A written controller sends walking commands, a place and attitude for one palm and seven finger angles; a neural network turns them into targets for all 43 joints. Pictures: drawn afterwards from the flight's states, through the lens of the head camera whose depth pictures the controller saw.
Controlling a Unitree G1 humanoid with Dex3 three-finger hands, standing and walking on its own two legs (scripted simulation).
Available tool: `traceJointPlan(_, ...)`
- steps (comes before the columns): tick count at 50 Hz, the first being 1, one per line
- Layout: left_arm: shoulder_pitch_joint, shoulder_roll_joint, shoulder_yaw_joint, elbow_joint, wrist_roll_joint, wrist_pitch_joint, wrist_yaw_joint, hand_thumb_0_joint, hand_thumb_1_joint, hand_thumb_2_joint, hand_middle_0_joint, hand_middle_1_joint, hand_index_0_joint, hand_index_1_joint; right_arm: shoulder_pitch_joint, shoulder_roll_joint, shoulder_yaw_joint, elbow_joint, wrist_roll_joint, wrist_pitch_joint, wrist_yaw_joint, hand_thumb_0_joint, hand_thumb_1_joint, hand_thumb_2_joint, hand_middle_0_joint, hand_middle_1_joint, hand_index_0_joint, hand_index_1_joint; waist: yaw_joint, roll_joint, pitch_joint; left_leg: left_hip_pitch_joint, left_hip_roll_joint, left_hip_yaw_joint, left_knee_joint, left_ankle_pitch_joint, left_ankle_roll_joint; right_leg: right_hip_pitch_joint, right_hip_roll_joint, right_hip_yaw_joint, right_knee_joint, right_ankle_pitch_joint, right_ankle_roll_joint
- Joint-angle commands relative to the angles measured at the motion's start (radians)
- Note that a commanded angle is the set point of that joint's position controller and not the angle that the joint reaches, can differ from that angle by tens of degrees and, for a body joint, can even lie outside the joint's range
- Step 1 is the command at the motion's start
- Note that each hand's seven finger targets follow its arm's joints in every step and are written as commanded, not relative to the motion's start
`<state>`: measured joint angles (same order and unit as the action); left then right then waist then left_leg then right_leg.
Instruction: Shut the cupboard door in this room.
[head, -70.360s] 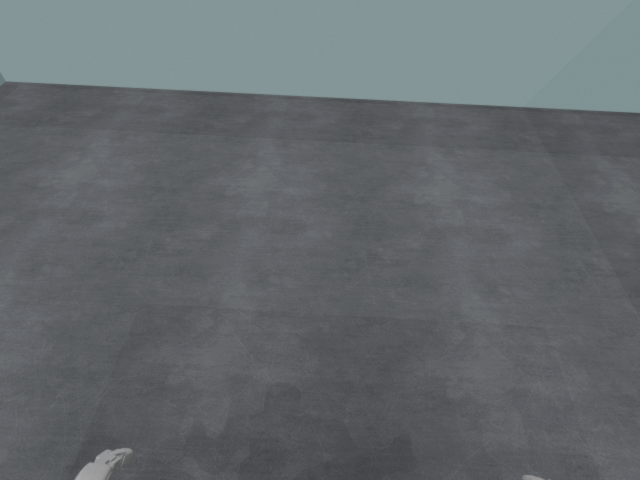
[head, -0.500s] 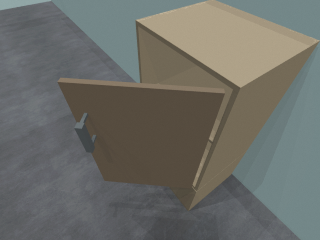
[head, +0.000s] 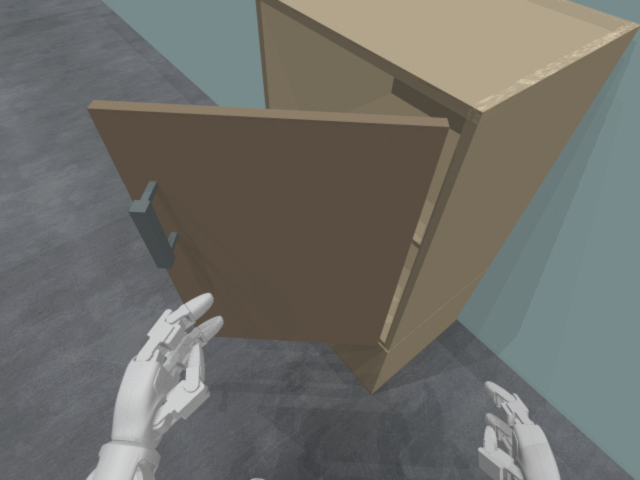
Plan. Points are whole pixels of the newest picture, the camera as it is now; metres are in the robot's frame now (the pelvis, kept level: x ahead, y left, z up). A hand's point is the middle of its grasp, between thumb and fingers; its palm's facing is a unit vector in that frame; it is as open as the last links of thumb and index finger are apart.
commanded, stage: raise the hand and make a fist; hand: left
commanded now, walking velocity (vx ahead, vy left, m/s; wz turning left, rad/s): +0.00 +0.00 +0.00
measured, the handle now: (158, 226) +0.44 +0.25 +0.05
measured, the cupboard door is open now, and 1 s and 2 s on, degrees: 49 49 49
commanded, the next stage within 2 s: bring the fist close to the handle in 1.60 s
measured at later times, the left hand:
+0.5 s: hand (161, 431) +0.18 +0.19 +0.00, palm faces -0.03 -1.00 +0.01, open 4.3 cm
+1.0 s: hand (107, 400) +0.20 +0.23 +0.05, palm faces +0.02 -1.00 -0.04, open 3.1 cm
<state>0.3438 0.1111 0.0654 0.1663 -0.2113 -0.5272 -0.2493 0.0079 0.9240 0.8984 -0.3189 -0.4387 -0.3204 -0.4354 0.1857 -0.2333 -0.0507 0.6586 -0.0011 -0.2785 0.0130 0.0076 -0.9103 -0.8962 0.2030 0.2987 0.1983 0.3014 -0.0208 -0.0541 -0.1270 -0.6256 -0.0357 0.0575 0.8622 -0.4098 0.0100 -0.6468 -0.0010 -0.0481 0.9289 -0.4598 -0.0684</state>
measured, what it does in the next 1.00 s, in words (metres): shifts its weight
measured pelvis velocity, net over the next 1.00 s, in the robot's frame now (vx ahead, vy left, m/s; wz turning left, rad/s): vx -0.01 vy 0.05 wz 0.01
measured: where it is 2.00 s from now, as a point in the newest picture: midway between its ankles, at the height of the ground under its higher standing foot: outside the picture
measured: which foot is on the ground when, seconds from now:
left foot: down 0.00-1.00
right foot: down 0.00-1.00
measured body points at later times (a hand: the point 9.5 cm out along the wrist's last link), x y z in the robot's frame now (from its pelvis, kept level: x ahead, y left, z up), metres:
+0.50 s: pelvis -0.04 +0.02 -0.04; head +0.02 +0.03 +0.41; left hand +0.18 +0.24 +0.00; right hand +0.11 -0.20 -0.12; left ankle +0.01 +0.12 -0.69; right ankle +0.00 -0.07 -0.69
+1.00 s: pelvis -0.01 +0.05 -0.03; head +0.03 +0.06 +0.42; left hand +0.19 +0.29 +0.05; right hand +0.19 -0.16 -0.08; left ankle +0.01 +0.12 -0.69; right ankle +0.00 -0.07 -0.69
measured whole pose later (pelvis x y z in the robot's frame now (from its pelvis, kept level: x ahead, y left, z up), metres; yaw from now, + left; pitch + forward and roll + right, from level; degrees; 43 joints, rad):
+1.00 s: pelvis -0.01 +0.05 -0.03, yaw +1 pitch +13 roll -4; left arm 0.41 0.24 0.12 -0.14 -0.25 -0.33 -0.20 0.02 0.91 0.90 -1.22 -1.42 -1.22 -1.41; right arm 0.23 -0.23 0.04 0.44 0.03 -0.18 -0.03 0.01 -0.90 -0.90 0.20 0.30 0.20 0.30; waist 0.02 0.04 -0.14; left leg -0.82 -0.03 0.00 1.09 -0.49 0.08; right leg -0.76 0.01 -0.10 1.02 -0.48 -0.01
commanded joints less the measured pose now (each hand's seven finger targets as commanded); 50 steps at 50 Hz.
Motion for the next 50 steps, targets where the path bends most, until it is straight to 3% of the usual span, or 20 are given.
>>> traceJointPlan(1, 0.234, 0.244, 0.209, -0.125, -0.023, -0.08, -0.082, 0.0, 0.9, 0.9, -0.493, -0.62, -0.493, -0.62, -0.105, -0.12, -0.045, -0.254, 0.013, 0.005, 0.007, 0.0, -0.9, -0.9, 0.2, 0.3, 0.2, 0.3, 0.128, 0.125, -0.153, -0.175, -0.04, -0.008, 0.104, 0.133, -0.014, 0.105, -0.077, 0.186, -0.04, 0.258, 0.047)
traceJointPlan(2, 0.155, 0.289, 0.241, -0.211, -0.025, -0.079, -0.053, 0.0, 0.9, 0.9, -0.512, -0.64, -0.512, -0.64, -0.1, -0.12, -0.045, -0.27, 0.011, 0.016, 0.003, 0.0, -0.9, -0.9, 0.2, 0.3, 0.2, 0.3, 0.125, 0.182, -0.17, -0.173, -0.034, -0.017, 0.117, 0.121, -0.008, 0.076, -0.064, 0.183, -0.032, 0.177, 0.035)
traceJointPlan(6, -0.062, 0.217, 0.163, -0.54, -0.068, -0.183, 0.048, 0.0, 0.9, 0.9, -0.585, -0.72, -0.585, -0.72, -0.064, -0.098, -0.03, -0.293, 0.007, 0.001, -0.012, 0.0, -0.9, -0.9, 0.2, 0.3, 0.2, 0.3, 0.029, 0.226, -0.255, -0.136, 0.004, -0.066, 0.205, 0.074, 0.019, -0.088, -0.015, 0.16, -0.004, 0.03, 0.036)
traceJointPlan(7, -0.155, 0.203, 0.106, -0.633, -0.069, -0.217, 0.046, 0.0, 0.9, 0.9, -0.603, -0.74, -0.603, -0.74, -0.059, -0.103, -0.023, -0.287, 0.006, -0.008, -0.019, 0.0, -0.9, -0.9, 0.2, 0.3, 0.2, 0.3, -0.013, 0.195, -0.265, -0.13, 0.014, -0.086, 0.226, 0.057, 0.026, -0.142, -0.001, 0.153, 0.01, 0.003, 0.035)
traceJointPlan(9, -0.134, 0.142, -0.002, -0.601, -0.072, -0.242, 0.01, 0.0, 0.9, 0.9, -0.64, -0.78, -0.64, -0.78, -0.045, -0.118, -0.015, -0.264, 0.011, -0.032, -0.035, 0.0, -0.9, -0.9, 0.2, 0.3, 0.2, 0.3, -0.051, 0.158, -0.215, -0.157, 0.025, -0.104, 0.249, 0.011, 0.031, -0.206, 0.008, 0.146, 0.003, -0.068, 0.031)
traceJointPlan(12, -0.114, 0.12, -0.095, -0.448, -0.074, -0.154, -0.075, 0.0, 0.9, 0.9, -0.695, -0.84, -0.695, -0.84, -0.024, -0.149, 0.001, -0.262, 0.03, -0.043, -0.063, 0.0, -0.9, -0.9, 0.2, 0.3, 0.2, 0.3, -0.096, 0.064, -0.105, -0.242, 0.032, -0.117, 0.263, -0.088, 0.041, -0.241, 0.008, 0.153, -0.045, -0.197, 0.045)
traceJointPlan(14, -0.021, 0.166, -0.069, -0.31, -0.057, -0.011, -0.111, 0.0, 0.9, 0.9, -0.732, -0.88, -0.732, -0.88, 0.006, -0.157, -0.002, -0.276, 0.049, -0.032, -0.079, 0.0, -0.9, -0.9, 0.2, 0.3, 0.2, 0.3, -0.07, -0.009, -0.085, -0.291, 0.034, -0.11, 0.236, -0.131, 0.041, -0.197, -0.006, 0.167, -0.1, -0.278, 0.057)
traceJointPlan(17, 0.081, 0.295, 0.091, -0.246, -0.042, 0.23, -0.099, 0.0, 0.9, 0.9, -0.787, -0.94, -0.787, -0.94, -0.021, -0.152, -0.002, -0.332, 0.072, 0.02, -0.09, 0.0, -0.9, -0.9, 0.2, 0.3, 0.2, 0.3, 0.041, -0.018, -0.153, -0.285, 0.019, -0.089, 0.161, -0.106, 0.04, -0.041, -0.021, 0.179, -0.129, -0.303, 0.059)
traceJointPlan(18, 0.089, 0.285, 0.115, -0.33, -0.058, 0.278, -0.079, 0.0, 0.9, 0.9, -0.805, -0.96, -0.805, -0.96, -0.028, -0.139, 0.004, -0.369, 0.073, 0.038, -0.089, 0.0, -0.9, -0.9, 0.2, 0.3, 0.2, 0.3, 0.067, 0.001, -0.206, -0.247, 0.012, -0.085, 0.131, -0.081, 0.036, 0.015, -0.025, 0.167, -0.127, -0.278, 0.06)
traceJointPlan(20, 0.071, 0.282, 0.195, -0.476, -0.09, 0.313, 0.013, 0.0, 0.9, 0.9, -0.842, -1.0, -0.842, -1.0, -0.049, -0.103, 0.012, -0.394, 0.065, 0.056, -0.088, 0.0, -0.9, -0.9, 0.2, 0.3, 0.2, 0.3, 0.102, 0.044, -0.25, -0.192, 0.008, -0.086, 0.096, -0.025, 0.026, 0.064, -0.015, 0.13, -0.108, -0.205, 0.054)
traceJointPlan(22, 0.079, 0.272, 0.25, -0.557, -0.11, 0.265, 0.125, 0.0, 0.9, 0.9, -0.878, -1.04, -0.878, -1.04, -0.056, -0.078, 0.019, -0.374, 0.053, 0.055, -0.087, 0.0, -0.9, -0.9, 0.2, 0.3, 0.2, 0.3, 0.119, 0.076, -0.246, -0.158, 0.02, -0.104, 0.073, 0.026, 0.018, 0.071, 0.012, 0.073, -0.063, -0.088, 0.038)
traceJointPlan(26, 0.061, 0.196, 0.131, -0.543, -0.05, 0.076, 0.185, 0.0, 0.9, 0.9, -0.952, -1.12, -0.952, -1.12, -0.002, -0.089, 0.017, -0.31, 0.023, 0.019, -0.058, 0.0, -0.9, -0.9, 0.2, 0.3, 0.2, 0.3, 0.043, 0.108, -0.165, -0.156, 0.034, -0.122, 0.086, 0.062, 0.011, -0.092, 0.027, 0.014, 0.021, 0.026, 0.032)
traceJointPlan(30, 0.073, 0.115, -0.054, -0.422, -0.023, 0.006, 0.061, 0.0, 0.9, 0.9, -1.025, -1.2, -1.025, -1.2, 0.025, -0.141, 0.008, -0.293, 0.024, -0.016, -0.048, 0.0, -0.9, -0.9, 0.2, 0.3, 0.2, 0.3, -0.028, 0.084, -0.098, -0.174, 0.039, -0.151, 0.096, -0.047, 0.014, -0.204, 0.022, 0.005, 0.025, -0.054, 0.034)
traceJointPlan(34, 0.08, 0.233, 0.034, -0.452, -0.048, 0.092, -0.023, 0.0, 0.9, 0.9, -1.098, -1.28, -1.098, -1.28, 0.042, -0.167, -0.005, -0.331, 0.049, -0.022, -0.069, 0.0, -0.9, -0.9, 0.2, 0.3, 0.2, 0.3, 0.004, 0.061, -0.192, -0.134, 0.033, -0.159, 0.05, -0.073, 0.021, -0.112, 0.014, 0.026, -0.023, -0.074, 0.036)
traceJointPlan(37, 0.045, 0.34, 0.195, -0.573, -0.066, 0.123, 0.038, 0.0, 0.9, 0.9, -1.153, -1.34, -1.153, -1.34, 0.029, -0.153, -0.001, -0.338, 0.041, -0.001, -0.083, 0.0, -0.9, -0.9, 0.2, 0.3, 0.2, 0.3, 0.057, 0.117, -0.27, -0.057, 0.035, -0.169, 0.009, 0.005, 0.009, -0.044, 0.029, -0.004, 0.007, 0.019, 0.029)
traceJointPlan(39, 0.056, 0.29, 0.194, -0.643, -0.083, 0.111, 0.092, 0.0, 0.9, 0.9, -1.19, -1.38, -1.19, -1.38, 0.032, -0.129, 0.009, -0.348, 0.036, 0.013, -0.08, 0.0, -0.9, -0.9, 0.2, 0.3, 0.2, 0.3, 0.067, 0.164, -0.264, 0.009, 0.041, -0.179, -0.013, 0.104, -0.011, -0.034, 0.035, -0.028, 0.024, 0.101, 0.023)
traceJointPlan(42, 0.073, 0.228, 0.152, -0.615, -0.077, 0.091, 0.133, 0.0, 0.9, 0.9, -1.245, -1.44, -1.245, -1.44, 0.046, -0.124, 0.015, -0.33, 0.028, 0.027, -0.067, 0.0, -0.9, -0.9, 0.2, 0.3, 0.2, 0.3, 0.047, 0.194, -0.228, 0.052, 0.053, -0.183, 0.006, 0.246, -0.028, -0.066, 0.042, -0.043, 0.032, 0.166, 0.024)
traceJointPlan(45, 0.09, 0.153, 0.038, -0.468, -0.046, 0.126, 0.083, 0.0, 0.9, 0.9, -1.3, -1.5, -1.3, -1.5, 0.056, -0.141, 0.015, -0.323, 0.028, 0.045, -0.051, 0.0, -0.9, -0.9, 0.2, 0.3, 0.2, 0.3, -0.006, 0.127, -0.121, -0.002, 0.06, -0.182, 0.018, 0.196, -0.028, -0.115, 0.041, -0.05, 0.013, 0.144, 0.034)
traceJointPlan(47, 0.091, 0.149, 0.005, -0.384, -0.032, 0.172, 0.024, 0.0, 0.9, 0.9, -1.3, -1.5, -1.3, -1.5, 0.065, -0.155, 0.013, -0.329, 0.034, 0.053, -0.052, 0.0, -0.9, -0.9, 0.2, 0.3, 0.2, 0.3, -0.022, 0.067, -0.083, -0.035, 0.056, -0.178, 0.013, 0.148, -0.013, -0.105, 0.04, -0.043, -0.012, 0.133, 0.036)
traceJointPlan(50, 0.014, 0.235, 0.06, -0.438, -0.041, 0.218, -0.033, 0.0, 0.9, 0.9, -1.3, -1.5, -1.3, -1.5, 0.063, -0.168, 0.014, -0.358, 0.044, 0.054, -0.063, 0.0, -0.9, -0.9, 0.2, 0.3, 0.2, 0.3, -0.006, 0.09, -0.142, -0.018, 0.045, -0.172, -0.003, 0.117, -0.007, -0.051, 0.035, -0.03, -0.035, 0.133, 0.034)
